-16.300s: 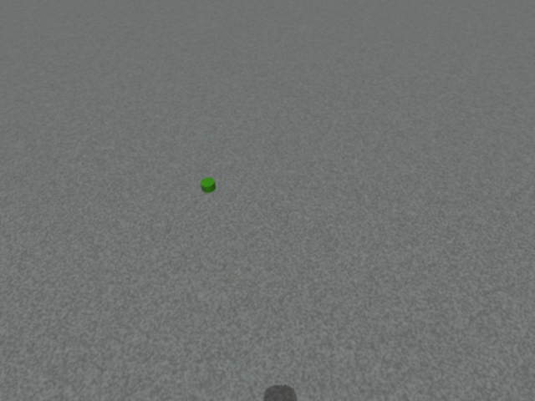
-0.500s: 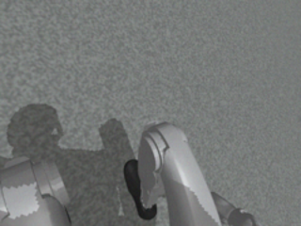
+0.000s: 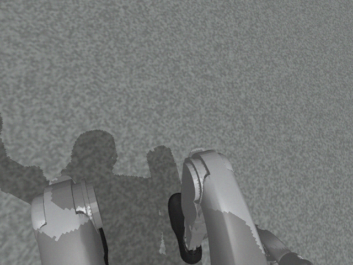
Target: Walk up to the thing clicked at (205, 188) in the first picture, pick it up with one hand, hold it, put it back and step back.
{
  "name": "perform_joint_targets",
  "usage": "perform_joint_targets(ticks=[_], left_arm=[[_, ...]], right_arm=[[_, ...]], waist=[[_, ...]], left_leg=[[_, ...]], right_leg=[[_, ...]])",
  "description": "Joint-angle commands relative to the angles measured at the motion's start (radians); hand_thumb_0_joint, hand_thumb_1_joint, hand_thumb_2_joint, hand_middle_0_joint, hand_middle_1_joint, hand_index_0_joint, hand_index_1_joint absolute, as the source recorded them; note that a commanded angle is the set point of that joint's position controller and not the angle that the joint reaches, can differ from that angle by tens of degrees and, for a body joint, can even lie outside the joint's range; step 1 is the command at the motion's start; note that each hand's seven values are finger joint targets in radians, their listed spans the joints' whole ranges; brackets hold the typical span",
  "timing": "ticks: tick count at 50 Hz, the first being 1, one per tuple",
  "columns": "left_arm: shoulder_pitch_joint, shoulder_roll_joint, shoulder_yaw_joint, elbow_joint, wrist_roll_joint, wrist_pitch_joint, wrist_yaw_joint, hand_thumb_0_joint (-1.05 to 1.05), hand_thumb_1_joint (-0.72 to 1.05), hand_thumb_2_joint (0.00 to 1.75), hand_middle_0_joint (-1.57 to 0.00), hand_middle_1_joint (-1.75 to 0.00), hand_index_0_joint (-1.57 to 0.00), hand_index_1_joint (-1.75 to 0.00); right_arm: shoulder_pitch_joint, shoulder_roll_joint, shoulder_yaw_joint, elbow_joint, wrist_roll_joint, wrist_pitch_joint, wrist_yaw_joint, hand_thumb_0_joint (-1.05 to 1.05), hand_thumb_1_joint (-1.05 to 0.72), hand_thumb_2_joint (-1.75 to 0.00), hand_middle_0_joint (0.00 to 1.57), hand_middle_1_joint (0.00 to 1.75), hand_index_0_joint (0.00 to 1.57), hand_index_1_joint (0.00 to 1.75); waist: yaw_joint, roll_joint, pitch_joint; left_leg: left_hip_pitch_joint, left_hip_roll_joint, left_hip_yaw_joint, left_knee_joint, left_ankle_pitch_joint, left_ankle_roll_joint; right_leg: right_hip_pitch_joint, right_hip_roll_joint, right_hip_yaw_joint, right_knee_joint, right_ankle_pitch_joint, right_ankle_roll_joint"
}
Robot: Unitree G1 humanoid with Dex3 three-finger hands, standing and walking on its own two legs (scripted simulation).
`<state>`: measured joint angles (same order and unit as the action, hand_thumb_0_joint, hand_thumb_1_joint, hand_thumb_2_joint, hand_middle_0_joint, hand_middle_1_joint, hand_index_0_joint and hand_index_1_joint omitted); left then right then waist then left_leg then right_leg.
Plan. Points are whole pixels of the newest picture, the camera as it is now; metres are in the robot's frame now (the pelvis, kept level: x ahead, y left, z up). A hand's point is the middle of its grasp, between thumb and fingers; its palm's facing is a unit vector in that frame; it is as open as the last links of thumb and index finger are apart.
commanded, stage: settle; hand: left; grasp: from above
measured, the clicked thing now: out of the picture +0.43 +0.41 -0.20
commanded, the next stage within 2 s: lift in 0.22 s
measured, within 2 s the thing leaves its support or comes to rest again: neither
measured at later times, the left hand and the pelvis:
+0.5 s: hand out of the picture +0.41 +0.39 -0.12, palm faces -0.42 -0.12 -0.90, open 7.7 cm; pelvis -0.01 +0.00 +0.02, yaw +2 degrees
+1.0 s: hand out of the picture +0.35 +0.37 +0.03, palm faces -0.42 -0.14 -0.90, open 7.6 cm; pelvis -0.01 +0.00 +0.12, yaw +6 degrees
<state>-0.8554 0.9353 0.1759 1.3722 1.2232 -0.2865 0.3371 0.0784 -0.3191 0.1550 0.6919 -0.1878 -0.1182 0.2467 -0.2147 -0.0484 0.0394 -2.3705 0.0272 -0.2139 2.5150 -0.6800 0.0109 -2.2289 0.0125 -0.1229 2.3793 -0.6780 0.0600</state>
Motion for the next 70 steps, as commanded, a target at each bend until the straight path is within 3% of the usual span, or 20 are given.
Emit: perform_joint_targets(ticks=[1, 10, 15, 16, 17, 18, 23, 27, 30, 37, 40, 44, 50, 57, 58, 62, 64, 66, 67, 70], left_arm=[[-0.281, 0.321, 0.063, -0.178, -0.015, -0.023, 0.016, 0.00, 0.62, 0.60, -0.94, -0.67, -0.99, -0.62], [-0.283, 0.314, 0.060, -0.193, 0.005, -0.044, -0.014, 0.00, 0.69, 0.64, -1.00, -0.66, -1.04, -0.63], [-0.312, 0.298, 0.050, -0.226, -0.005, -0.043, -0.026, 0.00, 0.72, 0.64, -1.03, -0.65, -1.06, -0.62], [-0.299, 0.297, 0.054, -0.230, 0.001, -0.040, -0.029, 0.00, 0.75, 0.58, -1.10, -0.64, -1.14, -0.61], [-0.284, 0.299, 0.063, -0.226, -0.001, -0.036, -0.033, 0.00, 0.67, 0.61, -1.02, -0.60, -1.06, -0.57], [-0.284, 0.295, 0.059, -0.243, -0.007, -0.031, -0.036, 0.00, 0.74, 0.57, -1.09, -0.62, -1.13, -0.59], [-0.267, 0.294, 0.080, -0.327, -0.048, 0.013, -0.078, 0.00, 0.64, 0.59, -1.00, -0.60, -1.03, -0.57], [-0.205, 0.250, 0.060, -0.365, -0.068, 0.036, -0.128, 0.00, 0.64, 0.55, -0.99, -0.60, -1.03, -0.56], [-0.165, 0.249, 0.084, -0.457, -0.091, 0.034, -0.154, 0.00, 0.66, 0.58, -1.01, -0.62, -1.04, -0.58], [-0.113, 0.179, 0.053, -0.563, -0.131, 0.039, -0.198, 0.00, 0.61, 0.64, -0.97, -0.66, -1.00, -0.63], [-0.071, 0.127, 0.024, -0.613, -0.154, 0.046, -0.220, 0.00, 0.59, 0.66, -0.94, -0.70, -0.98, -0.66], [-0.019, 0.134, 0.033, -0.716, -0.182, 0.062, -0.240, 0.00, 0.60, 0.66, -0.94, -0.72, -0.97, -0.68], [0.064, 0.085, 0.010, -0.843, -0.222, 0.096, -0.260, 0.00, 0.58, 0.64, -0.88, -0.79, -0.94, -0.73], [0.188, 0.026, -0.010, -0.927, -0.250, 0.163, -0.263, 0.00, 0.56, 0.63, -0.85, -0.78, -0.91, -0.72], [0.193, -0.008, -0.030, -0.949, -0.251, 0.173, -0.265, 0.00, 0.57, 0.63, -0.85, -0.80, -0.92, -0.73], [0.227, -0.044, -0.063, -0.971, -0.258, 0.206, -0.271, 0.00, 0.56, 0.63, -0.85, -0.80, -0.91, -0.74], [0.284, -0.052, -0.057, -0.970, -0.269, 0.216, -0.274, 0.00, 0.56, 0.64, -0.85, -0.80, -0.91, -0.74], [0.297, -0.113, -0.100, -0.963, -0.268, 0.222, -0.278, 0.00, 0.59, 0.63, -0.86, -0.80, -0.93, -0.73], [0.289, -0.088, -0.081, -0.964, -0.267, 0.223, -0.277, 0.00, 0.59, 0.64, -0.86, -0.81, -0.92, -0.75], [0.282, -0.143, -0.131, -0.932, -0.258, 0.222, -0.272, 0.00, 0.57, 0.61, -0.84, -0.82, -0.90, -0.75]], right_arm=[[0.188, -0.279, -0.106, -0.005, 0.023, 0.027, -0.026, 0.00, -0.90, -0.90, 0.20, 0.30, 0.20, 0.30], [0.192, -0.260, -0.119, -0.010, 0.036, 0.069, -0.061, 0.00, -0.90, -0.90, 0.20, 0.30, 0.20, 0.30], [0.201, -0.255, -0.133, -0.009, 0.045, 0.077, -0.078, 0.00, -0.90, -0.89, 0.20, 0.30, 0.20, 0.30], [0.211, -0.253, -0.135, -0.007, 0.043, 0.079, -0.081, 0.00, -0.94, -0.91, 0.20, 0.30, 0.20, 0.30], [0.217, -0.253, -0.141, -0.004, 0.046, 0.080, -0.084, 0.00, -0.88, -0.89, 0.20, 0.30, 0.20, 0.30], [0.219, -0.249, -0.142, -0.009, 0.047, 0.083, -0.085, 0.00, -0.93, -0.91, 0.20, 0.30, 0.20, 0.30], [0.239, -0.247, -0.176, -0.012, 0.070, 0.095, -0.092, 0.00, -0.92, -0.90, 0.20, 0.30, 0.20, 0.30], [0.244, -0.227, -0.196, -0.016, 0.085, 0.112, -0.104, 0.00, -0.92, -0.90, 0.20, 0.30, 0.20, 0.30], [0.242, -0.220, -0.218, -0.024, 0.098, 0.120, -0.112, 0.00, -0.91, -0.90, 0.20, 0.30, 0.20, 0.30], [0.227, -0.202, -0.243, -0.058, 0.124, 0.132, -0.132, 0.00, -0.91, -0.90, 0.20, 0.30, 0.20, 0.30], [0.221, -0.195, -0.252, -0.069, 0.135, 0.132, -0.143, 0.00, -0.91, -0.90, 0.20, 0.30, 0.20, 0.30], [0.211, -0.190, -0.262, -0.093, 0.154, 0.134, -0.160, 0.00, -0.91, -0.90, 0.20, 0.30, 0.20, 0.30], [0.180, -0.169, -0.258, -0.116, 0.174, 0.134, -0.193, 0.00, -0.91, -0.90, 0.20, 0.30, 0.20, 0.30], [0.148, -0.152, -0.248, -0.127, 0.198, 0.131, -0.236, 0.00, -0.90, -0.90, 0.20, 0.30, 0.20, 0.30], [0.143, -0.147, -0.247, -0.127, 0.200, 0.130, -0.240, 0.00, -0.90, -0.90, 0.20, 0.30, 0.20, 0.30], [0.131, -0.126, -0.236, -0.122, 0.210, 0.124, -0.261, 0.00, -0.90, -0.90, 0.20, 0.30, 0.20, 0.30], [0.125, -0.121, -0.233, -0.118, 0.217, 0.115, -0.272, 0.00, -0.90, -0.90, 0.20, 0.30, 0.20, 0.30], [0.128, -0.109, -0.227, -0.114, 0.219, 0.105, -0.281, 0.00, -0.90, -0.90, 0.20, 0.30, 0.20, 0.30], [0.125, -0.112, -0.228, -0.111, 0.221, 0.101, -0.285, 0.00, -0.90, -0.90, 0.20, 0.30, 0.20, 0.30], [0.136, -0.094, -0.222, -0.101, 0.222, 0.084, -0.298, 0.00, -0.90, -0.90, 0.20, 0.30, 0.20, 0.30]], waist=[[-0.012, 0.382, -0.658], [0.005, 0.384, -0.689], [0.004, 0.385, -0.689], [0.008, 0.387, -0.702], [0.015, 0.391, -0.709], [0.021, 0.388, -0.735], [0.049, 0.419, -0.819], [0.054, 0.363, -0.811], [0.088, 0.374, -0.851], [0.091, 0.328, -0.802], [0.095, 0.322, -0.818], [0.116, 0.311, -0.845], [0.129, 0.292, -0.841], [0.146, 0.281, -0.776], [0.141, 0.283, -0.774], [0.133, 0.249, -0.731], [0.150, 0.232, -0.686], [0.131, 0.219, -0.631], [0.141, 0.208, -0.637], [0.124, 0.186, -0.579]], left_leg=[[0.520, -0.006, 0.112, -0.274, 0.172, 0.009], [0.544, -0.009, 0.123, -0.309, 0.144, 0.011], [0.549, -0.012, 0.126, -0.328, 0.125, 0.011], [0.566, -0.012, 0.129, -0.332, 0.135, 0.011], [0.576, -0.013, 0.134, -0.333, 0.154, 0.011], [0.582, -0.012, 0.136, -0.338, 0.159, 0.012], [0.661, -0.014, 0.134, -0.395, 0.202, 0.009], [0.641, -0.017, 0.153, -0.415, 0.181, 0.021], [0.690, -0.019, 0.155, -0.457, 0.202, 0.019], [0.716, -0.014, 0.133, -0.571, 0.083, 0.025], [0.759, -0.012, 0.132, -0.616, 0.078, 0.024], [0.833, -0.010, 0.121, -0.691, 0.083, 0.023], [0.938, -0.006, 0.124, -0.808, 0.072, 0.023], [1.117, 0.005, 0.092, -1.010, 0.052, 0.013], [1.147, 0.006, 0.084, -1.043, 0.055, 0.010], [1.225, 0.005, 0.121, -1.119, 0.090, 0.014], [1.269, 0.007, 0.122, -1.180, 0.080, 0.012], [1.306, 0.010, 0.120, -1.230, 0.075, 0.009], [1.334, 0.011, 0.119, -1.254, 0.079, 0.009], [1.383, 0.005, 0.138, -1.308, 0.123, 0.008]], right_leg=[[0.279, 0.036, -0.079, -0.221, 0.212, -0.085], [0.270, 0.031, -0.068, -0.238, 0.179, -0.089], [0.252, 0.025, -0.062, -0.252, 0.163, -0.089], [0.260, 0.025, -0.061, -0.257, 0.173, -0.089], [0.269, 0.023, -0.059, -0.260, 0.188, -0.087], [0.282, 0.024, -0.055, -0.268, 0.192, -0.090], [0.311, 0.015, -0.048, -0.283, 0.232, -0.092], [0.352, 0.016, -0.029, -0.335, 0.216, -0.091], [0.383, 0.010, -0.018, -0.350, 0.226, -0.092], [0.396, 0.010, -0.004, -0.433, 0.145, -0.090], [0.424, 0.010, 0.002, -0.474, 0.145, -0.089], [0.493, 0.009, 0.012, -0.535, 0.153, -0.086], [0.617, 0.009, 0.029, -0.648, 0.154, -0.080], [0.760, 0.008, 0.034, -0.787, 0.151, -0.072], [0.782, 0.008, 0.035, -0.806, 0.158, -0.072], [0.915, 0.011, 0.054, -0.930, 0.176, -0.070], [0.968, 0.011, 0.058, -0.984, 0.166, -0.070], [1.007, 0.013, 0.061, -1.035, 0.163, -0.071], [1.043, 0.015, 0.064, -1.059, 0.166, -0.071], [1.124, 0.015, 0.078, -1.147, 0.190, -0.073]])
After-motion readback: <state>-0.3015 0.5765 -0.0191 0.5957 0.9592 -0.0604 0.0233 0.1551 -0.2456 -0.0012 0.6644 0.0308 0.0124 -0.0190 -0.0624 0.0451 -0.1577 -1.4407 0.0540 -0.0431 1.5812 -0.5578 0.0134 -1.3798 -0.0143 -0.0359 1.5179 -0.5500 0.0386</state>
